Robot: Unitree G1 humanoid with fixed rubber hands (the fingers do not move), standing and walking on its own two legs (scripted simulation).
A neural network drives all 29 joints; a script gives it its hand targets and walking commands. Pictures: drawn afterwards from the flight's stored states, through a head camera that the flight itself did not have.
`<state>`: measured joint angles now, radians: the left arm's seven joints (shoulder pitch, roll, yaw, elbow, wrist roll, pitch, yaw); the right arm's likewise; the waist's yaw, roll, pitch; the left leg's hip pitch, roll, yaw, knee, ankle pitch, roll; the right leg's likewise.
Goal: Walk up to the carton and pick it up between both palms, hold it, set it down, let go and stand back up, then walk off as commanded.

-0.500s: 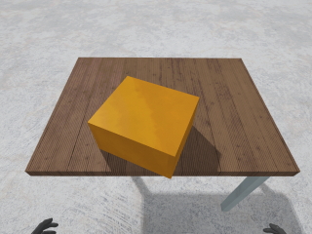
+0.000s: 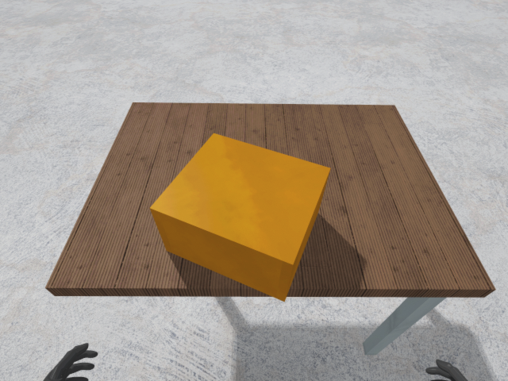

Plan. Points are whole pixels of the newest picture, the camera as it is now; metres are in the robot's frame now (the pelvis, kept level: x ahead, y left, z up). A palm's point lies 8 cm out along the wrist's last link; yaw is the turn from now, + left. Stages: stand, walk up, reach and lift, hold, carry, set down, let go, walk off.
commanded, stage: walk up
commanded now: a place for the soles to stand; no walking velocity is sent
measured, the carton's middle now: (246, 210) +0.44 +0.02 -0.04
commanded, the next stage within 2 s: stand in 0.46 s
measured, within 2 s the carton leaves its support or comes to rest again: neither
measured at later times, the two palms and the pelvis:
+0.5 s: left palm out of the picture +0.12 +0.31 -0.07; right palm out of the picture +0.09 -0.31 -0.08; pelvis -0.01 +0.00 +0.00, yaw +0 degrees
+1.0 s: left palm (71, 362) +0.17 +0.29 -0.06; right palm out of the picture +0.13 -0.29 -0.07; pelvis -0.01 +0.01 +0.00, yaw +0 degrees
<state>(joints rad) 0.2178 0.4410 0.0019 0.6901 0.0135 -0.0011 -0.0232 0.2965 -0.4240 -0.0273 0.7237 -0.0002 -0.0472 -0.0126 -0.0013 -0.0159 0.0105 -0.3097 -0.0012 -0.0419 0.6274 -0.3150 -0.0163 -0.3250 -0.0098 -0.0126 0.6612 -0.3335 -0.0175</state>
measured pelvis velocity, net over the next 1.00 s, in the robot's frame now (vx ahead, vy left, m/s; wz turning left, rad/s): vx -0.01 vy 0.01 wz -0.01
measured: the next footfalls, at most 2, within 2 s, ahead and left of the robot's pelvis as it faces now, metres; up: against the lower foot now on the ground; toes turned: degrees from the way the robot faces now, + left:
none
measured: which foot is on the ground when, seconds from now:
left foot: down 0.00-1.00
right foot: down 0.00-1.00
